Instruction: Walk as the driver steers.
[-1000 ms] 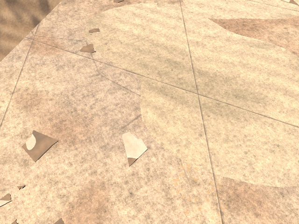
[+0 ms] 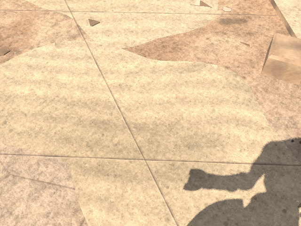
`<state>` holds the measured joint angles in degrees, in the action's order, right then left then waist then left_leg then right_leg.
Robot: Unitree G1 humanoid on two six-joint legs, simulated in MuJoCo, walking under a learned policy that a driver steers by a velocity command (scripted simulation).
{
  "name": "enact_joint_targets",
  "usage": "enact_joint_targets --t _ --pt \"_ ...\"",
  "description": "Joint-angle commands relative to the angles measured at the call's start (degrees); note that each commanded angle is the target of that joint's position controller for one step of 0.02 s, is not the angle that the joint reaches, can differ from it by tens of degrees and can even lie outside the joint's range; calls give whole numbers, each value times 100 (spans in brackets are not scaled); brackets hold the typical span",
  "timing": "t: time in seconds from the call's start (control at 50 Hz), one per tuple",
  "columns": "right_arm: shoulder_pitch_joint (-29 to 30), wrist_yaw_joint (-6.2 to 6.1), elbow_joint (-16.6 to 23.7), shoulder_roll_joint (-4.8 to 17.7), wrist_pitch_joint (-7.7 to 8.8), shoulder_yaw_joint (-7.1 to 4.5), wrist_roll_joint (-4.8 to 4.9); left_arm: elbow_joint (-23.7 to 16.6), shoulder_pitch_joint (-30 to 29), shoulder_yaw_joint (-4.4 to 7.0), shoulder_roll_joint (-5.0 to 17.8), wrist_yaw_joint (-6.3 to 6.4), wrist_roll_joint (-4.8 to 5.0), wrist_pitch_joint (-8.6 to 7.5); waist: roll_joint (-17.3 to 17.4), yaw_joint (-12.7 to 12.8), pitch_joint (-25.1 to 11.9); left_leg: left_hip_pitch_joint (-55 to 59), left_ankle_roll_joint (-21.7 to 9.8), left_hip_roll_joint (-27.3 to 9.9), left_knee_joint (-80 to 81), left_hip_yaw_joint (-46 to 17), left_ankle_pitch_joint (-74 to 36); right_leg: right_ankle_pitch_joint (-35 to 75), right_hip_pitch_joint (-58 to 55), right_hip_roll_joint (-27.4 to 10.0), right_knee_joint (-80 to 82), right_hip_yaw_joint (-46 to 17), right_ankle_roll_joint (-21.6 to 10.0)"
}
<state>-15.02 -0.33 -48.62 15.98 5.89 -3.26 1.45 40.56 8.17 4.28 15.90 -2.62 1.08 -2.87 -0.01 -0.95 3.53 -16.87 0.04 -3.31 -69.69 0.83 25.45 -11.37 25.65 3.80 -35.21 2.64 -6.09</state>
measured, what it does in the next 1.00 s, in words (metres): walks ahead, turning left: left foot, then right foot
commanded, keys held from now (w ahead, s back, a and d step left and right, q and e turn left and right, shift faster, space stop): w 0.10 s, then w+q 0.62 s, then w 0.26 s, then w+e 0.02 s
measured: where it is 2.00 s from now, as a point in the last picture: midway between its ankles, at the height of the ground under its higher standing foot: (131, 111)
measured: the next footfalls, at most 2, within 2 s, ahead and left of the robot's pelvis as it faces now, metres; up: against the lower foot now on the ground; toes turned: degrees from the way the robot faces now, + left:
left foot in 0.46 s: +0.44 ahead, +0.14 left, +0.00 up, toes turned +5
right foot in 0.96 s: +0.74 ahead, +0.00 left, +0.00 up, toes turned +18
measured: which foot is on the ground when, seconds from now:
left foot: up 0.00-0.44, down 0.46-0.98, up 1.00-1.00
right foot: down 0.00-0.48, up 0.50-0.94, down 0.96-1.00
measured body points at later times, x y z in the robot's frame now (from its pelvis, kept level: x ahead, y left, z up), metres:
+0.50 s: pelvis +0.29 +0.05 -0.01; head +0.33 +0.06 +0.44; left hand +0.32 +0.34 -0.13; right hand +0.50 -0.19 -0.10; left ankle +0.40 +0.14 -0.72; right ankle +0.09 -0.06 -0.69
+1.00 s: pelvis +0.58 +0.06 +0.00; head +0.61 +0.06 +0.45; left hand +0.72 +0.35 -0.06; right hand +0.70 -0.20 -0.12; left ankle +0.41 +0.14 -0.70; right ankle +0.70 -0.01 -0.72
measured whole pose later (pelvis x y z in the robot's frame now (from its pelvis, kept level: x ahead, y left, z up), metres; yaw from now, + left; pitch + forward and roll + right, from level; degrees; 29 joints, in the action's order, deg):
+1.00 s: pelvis +0.58 +0.06 +0.00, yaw +17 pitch +3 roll -1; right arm -21.3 -0.3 -43.7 16.9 2.5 -3.3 0.8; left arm 38.5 4.8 2.1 15.0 -1.3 -0.6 -7.3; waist 1.5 -3.4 -0.6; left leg -9.2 -3.0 4.9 -42.2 -10.1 26.2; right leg -7.2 26.0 2.0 -30.0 0.2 -1.8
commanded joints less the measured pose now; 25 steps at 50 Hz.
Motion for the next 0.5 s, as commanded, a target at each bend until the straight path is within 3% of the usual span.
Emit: enact_joint_targets --t 0.02,0.04,0.1,0.2,0.26,0.36,0.38,0.42,0.44,0.46,0.48,0.5 --pt "249 -20 600 739 262 -159 -74 -253 524 140 520 53 -34 -122 37 158 -858 -2380 -130 -432 -81 -544 -647 1025 -2460 -1643 1937 -2514 -1111" --pt "92 -4 557 730 167 -180 -105 -324 367 102 438 73 -96 -134 -101 10 -784 -1997 -93 -540 109 -557 -813 1345 -2006 -1505 2068 -2256 -1062" --pt "88 -14 582 509 -14 -151 -194 -197 527 126 588 129 -79 -213 -114 -62 -649 -1825 134 -524 702 -377 -1255 2216 -1483 -1343 2327 -1688 -1094" --pt "831 40 740 338 -35 -56 -116 41 868 97 644 238 -92 -219 -322 285 -372 -2167 136 -457 2413 -222 -2964 2202 -1743 -1133 2499 -859 -676" --pt "1281 133 857 276 -5 -2 -44 195 1034 100 745 245 -108 -246 -333 517 -177 -2126 -2 -314 3183 -130 -3542 1643 -2014 -1282 2633 -712 -550" --pt "1675 342 1146 309 25 18 2 460 1208 128 802 279 -100 -157 -275 611 62 -2689 -311 -87 3664 -172 -2794 2224 -3159 -1749 2287 -522 -462" --pt "1630 386 1181 323 31 15 -5 466 1154 139 837 302 -90 -126 -310 544 14 -2601 -394 -17 3711 -108 -2543 2688 -3294 -1792 2112 -442 -395" --pt "1199 409 1151 487 3 -62 -41 402 947 172 983 359 -95 -69 -501 265 -394 -1789 -588 333 3673 238 -2000 4627 -3365 -1731 1413 -218 -238" --pt "650 390 1050 672 -24 -164 -58 369 853 178 1039 392 -94 -20 -535 -46 -754 -1028 -717 575 3709 413 -1861 5505 -3291 -1618 634 -71 -138" --pt "-185 342 873 927 -44 -302 -65 320 765 150 1016 429 -85 8 -378 -497 -1188 254 -917 671 3964 311 -2214 5398 -2727 -1388 -578 143 54" --pt "-996 258 792 1483 -87 -451 -86 163 1052 29 744 451 -229 -63 550 -634 -1902 2173 -1467 -514 3854 -1391 -2600 3199 -1114 -987 -2572 318 321" --pt "-983 264 835 1493 -64 -429 -20 83 1493 -172 149 323 -238 -236 1770 -243 -2548 3882 -2507 -1626 4753 -4515 -1606 -1850 1113 253 -4422 -316 668"
Velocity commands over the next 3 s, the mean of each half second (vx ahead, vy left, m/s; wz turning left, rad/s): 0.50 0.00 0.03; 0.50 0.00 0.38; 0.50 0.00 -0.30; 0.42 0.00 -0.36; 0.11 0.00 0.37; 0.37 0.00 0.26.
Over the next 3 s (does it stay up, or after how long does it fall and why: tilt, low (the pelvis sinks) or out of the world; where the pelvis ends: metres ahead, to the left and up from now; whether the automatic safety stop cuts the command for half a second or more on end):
stays up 1.32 0.12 0.02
